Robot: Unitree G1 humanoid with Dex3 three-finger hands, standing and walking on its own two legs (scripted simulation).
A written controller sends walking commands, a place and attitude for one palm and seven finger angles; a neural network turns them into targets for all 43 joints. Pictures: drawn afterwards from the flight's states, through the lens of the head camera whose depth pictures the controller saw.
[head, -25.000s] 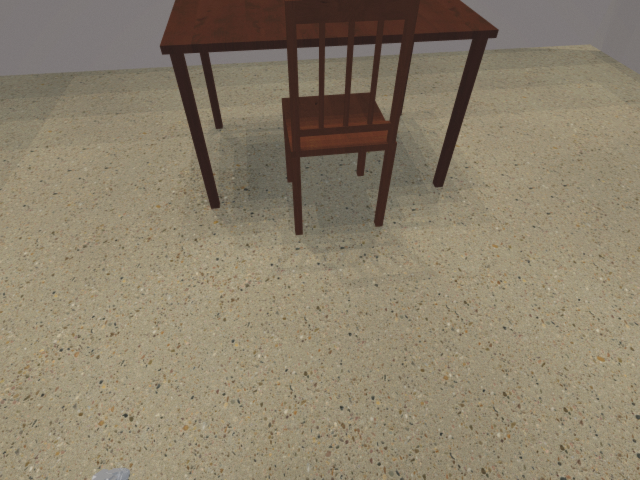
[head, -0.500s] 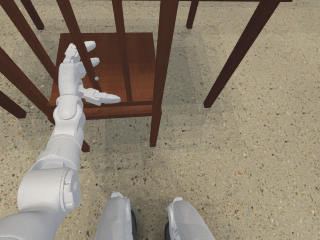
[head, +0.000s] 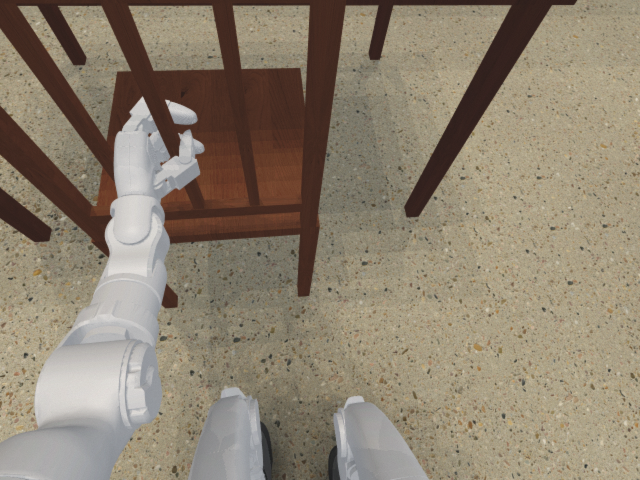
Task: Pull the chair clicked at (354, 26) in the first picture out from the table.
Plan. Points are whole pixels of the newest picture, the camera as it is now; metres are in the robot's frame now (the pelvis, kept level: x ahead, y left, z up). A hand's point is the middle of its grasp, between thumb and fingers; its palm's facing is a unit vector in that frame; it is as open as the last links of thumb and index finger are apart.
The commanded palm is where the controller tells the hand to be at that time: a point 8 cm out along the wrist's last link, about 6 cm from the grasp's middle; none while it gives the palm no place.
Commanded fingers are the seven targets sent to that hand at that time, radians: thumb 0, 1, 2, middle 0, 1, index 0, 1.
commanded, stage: hook a spindle and tug to test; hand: left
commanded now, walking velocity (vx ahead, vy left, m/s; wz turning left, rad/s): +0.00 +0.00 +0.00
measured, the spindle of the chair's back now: (169, 134) +0.53 +0.14 +0.06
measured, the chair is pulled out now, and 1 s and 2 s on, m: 0.00 0.07 0.22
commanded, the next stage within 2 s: step backward, pulling the chair out in 0.56 s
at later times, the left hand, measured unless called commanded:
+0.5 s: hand (190, 178) +0.47 +0.12 +0.04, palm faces +0.03 -1.00 -0.04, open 5.0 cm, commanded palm +0.43 +0.17 +0.04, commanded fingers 0.00 0.90 0.90 -0.50 -1.45 -0.50 -1.45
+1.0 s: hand (193, 199) +0.43 +0.11 +0.06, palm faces -0.03 -0.99 -0.13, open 4.9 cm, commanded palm +0.43 +0.16 +0.06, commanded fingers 0.00 0.90 0.90 -0.50 -1.45 -0.50 -1.45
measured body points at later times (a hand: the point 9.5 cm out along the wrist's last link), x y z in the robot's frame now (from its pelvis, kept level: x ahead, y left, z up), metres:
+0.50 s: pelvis +0.02 +0.00 +0.02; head +0.16 +0.00 +0.45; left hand +0.47 +0.18 +0.04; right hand +0.07 -0.25 -0.11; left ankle +0.07 +0.10 -0.60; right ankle -0.01 -0.10 -0.60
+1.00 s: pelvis +0.03 +0.01 +0.11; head +0.13 +0.01 +0.55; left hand +0.43 +0.17 +0.07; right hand +0.09 -0.25 -0.02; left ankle +0.07 +0.10 -0.60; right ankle -0.01 -0.10 -0.60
